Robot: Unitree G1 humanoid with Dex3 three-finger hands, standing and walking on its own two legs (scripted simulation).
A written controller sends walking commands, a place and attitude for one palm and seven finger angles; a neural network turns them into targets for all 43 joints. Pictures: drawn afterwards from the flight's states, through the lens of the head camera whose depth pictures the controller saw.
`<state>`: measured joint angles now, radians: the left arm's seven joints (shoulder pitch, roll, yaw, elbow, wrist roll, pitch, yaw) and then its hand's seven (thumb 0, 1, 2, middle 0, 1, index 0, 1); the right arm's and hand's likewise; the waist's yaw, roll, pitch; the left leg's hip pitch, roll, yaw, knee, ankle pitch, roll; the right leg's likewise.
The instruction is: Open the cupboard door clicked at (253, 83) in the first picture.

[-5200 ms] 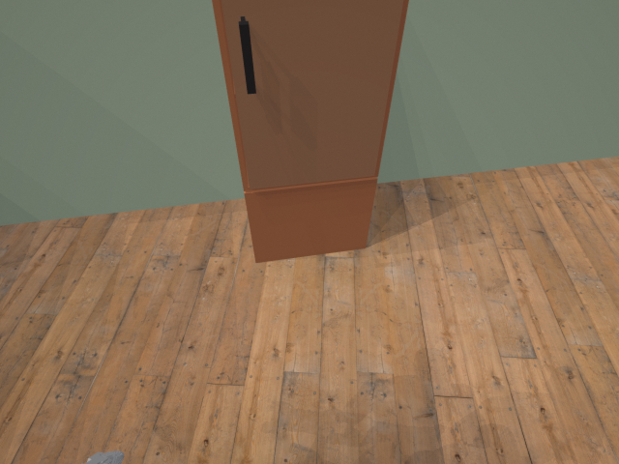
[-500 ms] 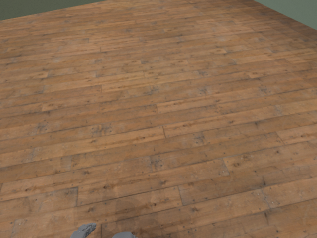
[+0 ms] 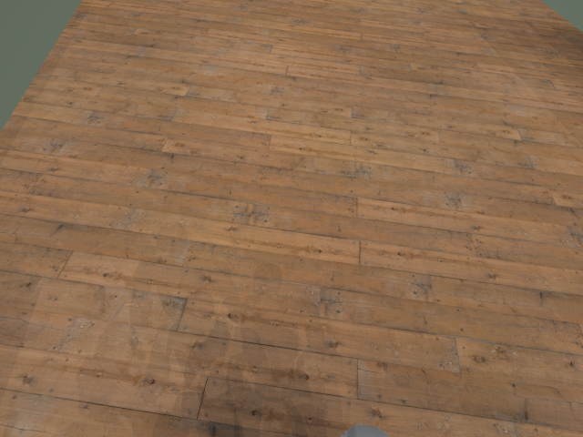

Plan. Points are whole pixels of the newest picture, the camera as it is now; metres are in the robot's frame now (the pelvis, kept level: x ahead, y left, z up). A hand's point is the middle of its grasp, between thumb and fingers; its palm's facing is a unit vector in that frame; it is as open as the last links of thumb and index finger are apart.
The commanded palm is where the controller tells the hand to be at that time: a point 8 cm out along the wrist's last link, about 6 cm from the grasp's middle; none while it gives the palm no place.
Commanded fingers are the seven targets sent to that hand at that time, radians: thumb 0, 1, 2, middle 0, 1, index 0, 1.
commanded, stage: turn to face it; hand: left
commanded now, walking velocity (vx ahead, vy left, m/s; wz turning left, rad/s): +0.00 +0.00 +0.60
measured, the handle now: out of the picture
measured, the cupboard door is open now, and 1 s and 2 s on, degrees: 0 0 0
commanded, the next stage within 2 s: none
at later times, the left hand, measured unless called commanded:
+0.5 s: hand out of the picture -0.02 +0.13 -0.15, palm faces +0.34 -0.90 -0.26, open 7.4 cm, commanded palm none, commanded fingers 0.00 0.90 0.90 -0.20 -0.30 -0.20 -0.30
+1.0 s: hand out of the picture -0.09 +0.19 -0.16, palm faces +0.61 -0.74 -0.28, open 7.4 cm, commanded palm none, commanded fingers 0.00 0.90 0.90 -0.20 -0.30 -0.20 -0.30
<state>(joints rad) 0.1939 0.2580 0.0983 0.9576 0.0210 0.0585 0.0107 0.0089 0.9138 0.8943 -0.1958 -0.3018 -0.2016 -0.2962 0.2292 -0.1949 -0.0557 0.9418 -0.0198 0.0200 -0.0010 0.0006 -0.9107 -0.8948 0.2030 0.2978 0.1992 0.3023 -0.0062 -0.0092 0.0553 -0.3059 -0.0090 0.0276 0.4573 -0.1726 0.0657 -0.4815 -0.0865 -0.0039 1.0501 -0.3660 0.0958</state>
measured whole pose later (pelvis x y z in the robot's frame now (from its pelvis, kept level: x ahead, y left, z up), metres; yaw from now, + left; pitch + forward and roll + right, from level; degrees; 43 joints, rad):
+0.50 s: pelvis -0.02 -0.07 +0.00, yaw +20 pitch -1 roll +2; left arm 0.23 0.17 0.03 0.89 0.03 0.01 0.01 0.01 0.91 0.89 -0.20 -0.30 -0.21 -0.30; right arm 0.18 -0.27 -0.10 0.93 -0.02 0.09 0.04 0.00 -0.91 -0.90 0.20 0.30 0.19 0.30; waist -0.01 0.02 0.07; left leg -0.48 0.04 0.02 1.04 -0.39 -0.08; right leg -0.20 -0.12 -0.19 0.51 -0.29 -0.01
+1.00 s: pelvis -0.04 -0.05 -0.01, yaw +37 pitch +1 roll +0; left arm 0.15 0.25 0.07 0.87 0.01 0.05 0.01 0.01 0.91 0.89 -0.20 -0.30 -0.20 -0.30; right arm 0.18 -0.23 -0.06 0.90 -0.03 0.04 0.01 0.00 -0.91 -0.89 0.20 0.30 0.20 0.30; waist -0.01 0.01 0.07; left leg -0.28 -0.04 -0.07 0.50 -0.22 0.02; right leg -0.42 -0.06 -0.02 0.87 -0.42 0.09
